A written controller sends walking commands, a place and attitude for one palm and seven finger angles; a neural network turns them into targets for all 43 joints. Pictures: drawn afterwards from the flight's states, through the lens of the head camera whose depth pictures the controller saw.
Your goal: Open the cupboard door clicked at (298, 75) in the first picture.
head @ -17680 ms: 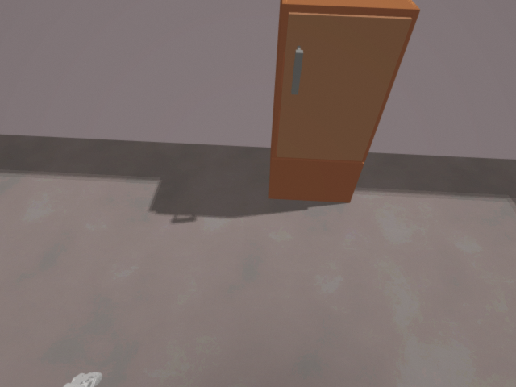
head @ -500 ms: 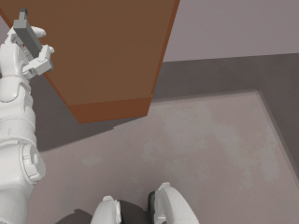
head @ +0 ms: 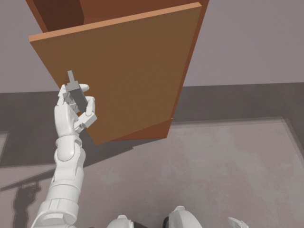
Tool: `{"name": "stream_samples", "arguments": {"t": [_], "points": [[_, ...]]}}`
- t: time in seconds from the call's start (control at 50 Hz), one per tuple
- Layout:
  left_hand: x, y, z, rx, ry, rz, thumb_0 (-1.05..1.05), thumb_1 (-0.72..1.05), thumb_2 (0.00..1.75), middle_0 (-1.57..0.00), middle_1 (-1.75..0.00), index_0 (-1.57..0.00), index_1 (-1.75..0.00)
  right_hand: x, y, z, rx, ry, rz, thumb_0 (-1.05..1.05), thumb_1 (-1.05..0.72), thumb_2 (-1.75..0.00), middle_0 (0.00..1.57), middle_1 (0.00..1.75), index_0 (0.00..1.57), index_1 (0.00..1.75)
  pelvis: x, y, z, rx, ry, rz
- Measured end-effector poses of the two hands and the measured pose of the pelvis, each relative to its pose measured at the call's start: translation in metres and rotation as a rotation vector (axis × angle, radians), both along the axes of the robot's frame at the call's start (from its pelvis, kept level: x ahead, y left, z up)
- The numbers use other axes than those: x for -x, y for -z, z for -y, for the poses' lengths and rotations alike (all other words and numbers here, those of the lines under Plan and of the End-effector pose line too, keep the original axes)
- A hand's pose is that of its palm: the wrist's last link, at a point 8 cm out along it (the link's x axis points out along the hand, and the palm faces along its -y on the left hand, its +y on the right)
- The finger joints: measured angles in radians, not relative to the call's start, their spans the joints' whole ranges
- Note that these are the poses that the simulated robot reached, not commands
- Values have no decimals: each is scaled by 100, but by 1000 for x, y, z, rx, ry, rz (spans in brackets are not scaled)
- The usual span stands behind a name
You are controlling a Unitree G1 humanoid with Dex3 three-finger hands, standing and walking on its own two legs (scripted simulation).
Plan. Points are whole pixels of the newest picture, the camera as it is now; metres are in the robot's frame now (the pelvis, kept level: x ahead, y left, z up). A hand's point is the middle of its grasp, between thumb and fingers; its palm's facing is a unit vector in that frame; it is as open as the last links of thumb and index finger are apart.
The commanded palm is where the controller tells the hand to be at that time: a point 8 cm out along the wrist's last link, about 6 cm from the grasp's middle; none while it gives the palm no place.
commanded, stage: pull the door open along its arc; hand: left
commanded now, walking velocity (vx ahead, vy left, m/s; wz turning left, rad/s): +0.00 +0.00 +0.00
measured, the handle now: (80, 96) +0.45 +0.20 +0.03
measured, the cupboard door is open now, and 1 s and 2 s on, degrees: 18 46 48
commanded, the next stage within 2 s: open thumb and fingers to let go in 0.42 s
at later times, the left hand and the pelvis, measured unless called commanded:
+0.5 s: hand (137, 156) +0.28 +0.04 +0.04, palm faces +0.37 -0.93 -0.04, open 6.4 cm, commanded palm +0.24 +0.08 +0.03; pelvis -0.01 -0.04 +0.00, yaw +4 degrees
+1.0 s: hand (138, 153) +0.29 +0.04 +0.04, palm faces +0.47 -0.88 -0.03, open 11.9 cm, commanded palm +0.24 +0.08 +0.03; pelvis -0.03 -0.07 -0.01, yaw +5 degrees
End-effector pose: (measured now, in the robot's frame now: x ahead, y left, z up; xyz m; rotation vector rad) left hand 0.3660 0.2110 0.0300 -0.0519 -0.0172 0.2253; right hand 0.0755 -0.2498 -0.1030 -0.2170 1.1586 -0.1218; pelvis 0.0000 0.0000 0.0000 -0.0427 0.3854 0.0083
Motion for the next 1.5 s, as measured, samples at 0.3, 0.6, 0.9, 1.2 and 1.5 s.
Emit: {"name": "stream_samples", "arguments": {"t": [0.3, 0.6, 0.9, 1.2, 1.5], "points": [[89, -5, 90, -26, -259, -42, 1, 68, 76, -28, -133, -31, -131, -89, 1, -37, -93, -197, 229, 1, -90, -90, 20, 30, 20, 30, 7, 1, 17, -26, -40, 73], [121, -9, 132, -84, -207, -71, 1, 63, 74, -32, -132, -34, -134, -101, -3, -13, -96, -219, 337, 1, -90, -90, 20, 30, 20, 30, 16, 4, 47, -56, -56, 116], [119, -10, 135, -83, -267, -47, 1, 13, 57, -34, -127, -33, -127, -67, 11, 29, -53, -171, 272, 1, -90, -90, 20, 30, 20, 30, 28, 6, 68, -80, -62, 114], [121, -7, 130, -61, -244, -41, 0, -45, 32, -27, -98, -27, -98, -57, 9, 26, -44, -153, 270, 1, -90, -90, 20, 30, 19, 30, 33, 5, 61, -75, -53, 119], [124, -6, 126, -86, -139, -27, -1, -49, 30, -35, -57, -31, -60, -68, 5, -7, -65, -198, 308, 1, -90, -90, 20, 30, 20, 30, 34, 8, 42, -61, -52, 121]]}}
